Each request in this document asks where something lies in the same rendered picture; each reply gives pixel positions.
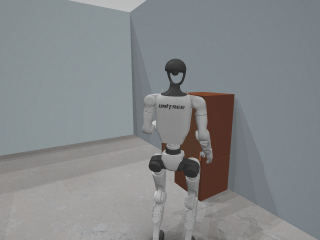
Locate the robot right upper arm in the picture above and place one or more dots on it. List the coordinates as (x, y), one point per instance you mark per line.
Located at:
(199, 104)

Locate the robot right forearm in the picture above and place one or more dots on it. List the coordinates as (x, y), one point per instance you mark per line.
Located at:
(206, 145)

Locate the right robot hand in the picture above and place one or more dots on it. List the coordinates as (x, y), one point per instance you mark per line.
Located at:
(209, 157)

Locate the robot left shin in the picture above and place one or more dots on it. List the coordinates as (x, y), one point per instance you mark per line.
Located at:
(157, 217)

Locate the left robot foot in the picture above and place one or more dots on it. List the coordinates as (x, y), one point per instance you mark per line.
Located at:
(161, 235)

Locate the robot left upper arm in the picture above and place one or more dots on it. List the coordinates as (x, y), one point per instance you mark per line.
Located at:
(148, 114)

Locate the cupboard door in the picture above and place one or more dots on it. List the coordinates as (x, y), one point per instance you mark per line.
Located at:
(190, 146)

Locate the robot left forearm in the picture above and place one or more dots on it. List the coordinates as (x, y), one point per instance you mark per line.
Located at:
(154, 123)

